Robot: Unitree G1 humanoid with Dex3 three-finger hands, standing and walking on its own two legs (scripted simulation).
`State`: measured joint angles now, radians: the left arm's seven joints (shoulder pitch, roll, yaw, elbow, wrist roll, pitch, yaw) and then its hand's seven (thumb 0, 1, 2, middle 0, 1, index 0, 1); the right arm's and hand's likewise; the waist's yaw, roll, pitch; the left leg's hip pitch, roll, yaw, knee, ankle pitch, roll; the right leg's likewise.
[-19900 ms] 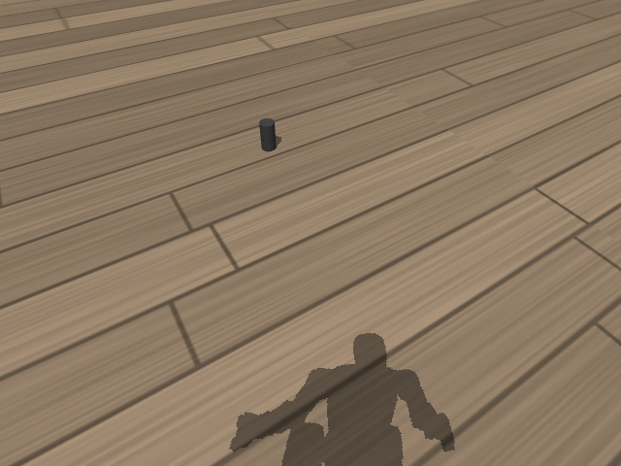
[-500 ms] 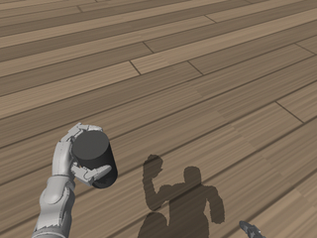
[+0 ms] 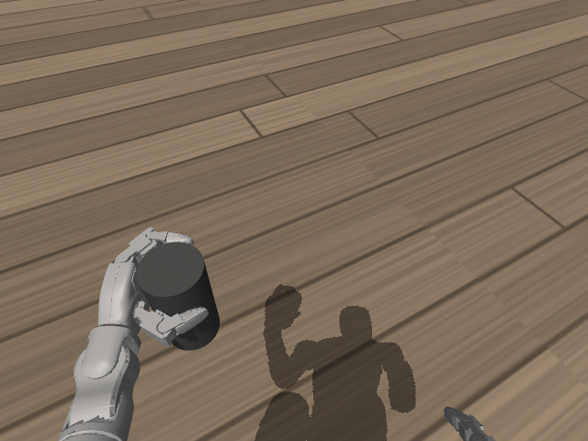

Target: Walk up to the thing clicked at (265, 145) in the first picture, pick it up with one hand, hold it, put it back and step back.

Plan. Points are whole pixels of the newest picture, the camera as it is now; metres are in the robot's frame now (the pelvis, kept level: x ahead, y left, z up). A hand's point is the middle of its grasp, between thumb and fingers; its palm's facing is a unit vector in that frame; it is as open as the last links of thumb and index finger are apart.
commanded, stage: hold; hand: left
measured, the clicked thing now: (183, 299) +0.32 +0.16 +0.02
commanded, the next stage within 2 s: crouch in 1.04 s
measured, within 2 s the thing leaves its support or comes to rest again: neither
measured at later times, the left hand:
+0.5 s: hand (172, 280) +0.33 +0.17 +0.06, palm faces +0.04 -1.00 +0.01, open 11.1 cm
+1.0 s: hand (172, 282) +0.32 +0.17 +0.06, palm faces +0.05 -1.00 +0.01, open 11.1 cm
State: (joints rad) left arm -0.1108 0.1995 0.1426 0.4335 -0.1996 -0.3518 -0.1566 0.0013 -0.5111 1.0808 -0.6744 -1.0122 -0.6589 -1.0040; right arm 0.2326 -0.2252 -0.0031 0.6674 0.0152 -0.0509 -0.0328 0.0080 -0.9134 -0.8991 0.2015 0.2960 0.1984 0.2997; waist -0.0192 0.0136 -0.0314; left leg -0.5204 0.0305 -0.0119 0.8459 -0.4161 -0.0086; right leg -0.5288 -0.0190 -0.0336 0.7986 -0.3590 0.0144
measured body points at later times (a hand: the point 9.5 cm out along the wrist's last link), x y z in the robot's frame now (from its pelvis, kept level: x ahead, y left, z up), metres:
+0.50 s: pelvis +0.01 +0.00 +0.00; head +0.04 +0.01 +0.45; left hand +0.32 +0.22 +0.06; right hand +0.14 -0.24 -0.11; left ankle +0.01 +0.12 -0.70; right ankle +0.03 -0.13 -0.70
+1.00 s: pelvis +0.00 +0.00 +0.00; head +0.04 +0.01 +0.45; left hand +0.32 +0.22 +0.06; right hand +0.14 -0.25 -0.10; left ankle +0.01 +0.12 -0.70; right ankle +0.03 -0.13 -0.70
